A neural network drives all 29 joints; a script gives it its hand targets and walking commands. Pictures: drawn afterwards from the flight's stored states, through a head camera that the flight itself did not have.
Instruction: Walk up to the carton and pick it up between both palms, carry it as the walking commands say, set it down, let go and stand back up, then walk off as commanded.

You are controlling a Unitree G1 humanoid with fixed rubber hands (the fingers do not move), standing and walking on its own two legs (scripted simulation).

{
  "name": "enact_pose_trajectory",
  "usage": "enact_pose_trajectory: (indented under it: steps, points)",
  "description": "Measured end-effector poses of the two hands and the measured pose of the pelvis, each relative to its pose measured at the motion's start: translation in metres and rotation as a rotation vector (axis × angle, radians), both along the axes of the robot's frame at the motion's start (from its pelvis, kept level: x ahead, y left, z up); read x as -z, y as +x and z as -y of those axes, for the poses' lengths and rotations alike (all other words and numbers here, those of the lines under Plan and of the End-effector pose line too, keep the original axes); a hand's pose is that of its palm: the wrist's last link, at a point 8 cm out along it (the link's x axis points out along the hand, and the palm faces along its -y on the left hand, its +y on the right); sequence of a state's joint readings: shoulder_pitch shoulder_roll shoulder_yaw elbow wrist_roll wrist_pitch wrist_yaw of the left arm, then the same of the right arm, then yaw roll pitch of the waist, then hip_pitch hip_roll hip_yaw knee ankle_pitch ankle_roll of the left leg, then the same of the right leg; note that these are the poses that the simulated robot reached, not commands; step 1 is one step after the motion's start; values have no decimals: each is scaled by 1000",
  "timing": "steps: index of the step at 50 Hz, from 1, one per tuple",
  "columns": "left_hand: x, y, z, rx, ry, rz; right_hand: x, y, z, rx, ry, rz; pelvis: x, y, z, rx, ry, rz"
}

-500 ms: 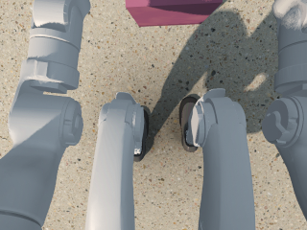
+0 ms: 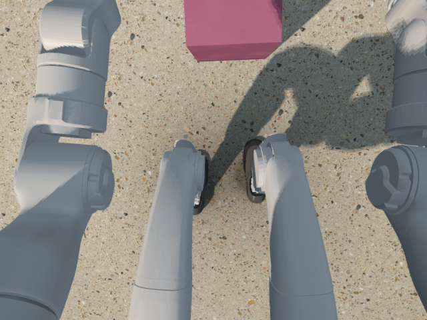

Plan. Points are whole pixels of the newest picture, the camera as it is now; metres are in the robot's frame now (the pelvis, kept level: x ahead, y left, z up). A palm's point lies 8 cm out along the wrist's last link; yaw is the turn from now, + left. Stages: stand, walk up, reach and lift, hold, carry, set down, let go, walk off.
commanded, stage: set down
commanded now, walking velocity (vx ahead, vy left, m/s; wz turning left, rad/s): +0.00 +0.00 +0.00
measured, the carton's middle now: (231, 5) +0.62 -0.02 -0.44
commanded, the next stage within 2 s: let go in 0.40 s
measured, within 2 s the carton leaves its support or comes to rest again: neither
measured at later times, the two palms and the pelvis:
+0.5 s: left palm out of the picture +0.56 +0.16 +0.03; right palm out of the picture +0.54 -0.24 +0.01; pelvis +0.03 -0.01 +0.10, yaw +1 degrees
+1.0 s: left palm out of the picture +0.41 +0.20 +0.09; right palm out of the picture +0.39 -0.25 +0.09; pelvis +0.11 -0.01 +0.18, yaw +2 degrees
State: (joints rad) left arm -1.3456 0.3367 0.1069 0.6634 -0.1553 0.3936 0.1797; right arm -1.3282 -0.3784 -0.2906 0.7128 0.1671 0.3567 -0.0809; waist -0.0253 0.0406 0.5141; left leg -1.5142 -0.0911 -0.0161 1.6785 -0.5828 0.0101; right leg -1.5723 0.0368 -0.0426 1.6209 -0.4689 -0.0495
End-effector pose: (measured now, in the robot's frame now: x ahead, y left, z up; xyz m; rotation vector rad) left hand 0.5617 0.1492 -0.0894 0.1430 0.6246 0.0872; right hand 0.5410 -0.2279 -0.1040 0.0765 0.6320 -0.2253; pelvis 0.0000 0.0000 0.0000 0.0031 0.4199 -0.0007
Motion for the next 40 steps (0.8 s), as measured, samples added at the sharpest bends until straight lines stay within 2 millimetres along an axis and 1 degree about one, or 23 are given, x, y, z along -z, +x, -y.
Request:
enact_pose_trajectory:
  steps: [3, 8, 12, 14, 19, 24, 26, 29, 32, 37, 40]
  points:
    - [-20, 0, -1, -6, 0, 0, -18, 1, 0, -3, 5, -9, -16, 0, 1, -1, 1, -1]
    - [-45, -2, -2, -9, -6, -12, -45, -1, -1, -10, -1, -20, -41, 0, 2, -2, 4, 12]
    - [-70, -2, -4, -11, -10, -3, -72, 0, -2, -19, -12, -6, -60, 1, 3, -4, 4, 25]
    - [-82, -1, -5, -14, -11, 0, -82, 0, -2, -18, -10, -16, -69, 3, 3, -6, 3, 29]
    - [-96, -1, -9, -20, -9, -57, -95, -3, 3, -14, -23, -90, -85, 13, 3, -10, 2, -43]
    - [-114, -1, -8, -9, 1, -47, -112, -4, 8, -31, -52, -105, -97, 29, 5, -14, 3, -140]
    - [-119, -4, -6, 3, 11, -50, -118, -6, 8, -43, -59, -108, -103, 36, 6, -16, 4, -168]
    - [-118, -17, -9, -5, 33, -91, -123, -14, 9, -71, -80, -131, -113, 48, 7, -18, 6, -198]
    - [-120, -37, -14, -6, 54, -124, -129, -28, 13, -101, -117, -149, -125, 60, 8, -22, 7, -197]
    - [-132, -75, -24, -17, 59, -149, -140, -67, 23, -109, -132, -181, -148, 79, 10, -27, 10, -146]
    - [-143, -89, -31, -19, 66, -158, -147, -87, 28, -109, -128, -204, -157, 87, 10, -28, 10, -113]
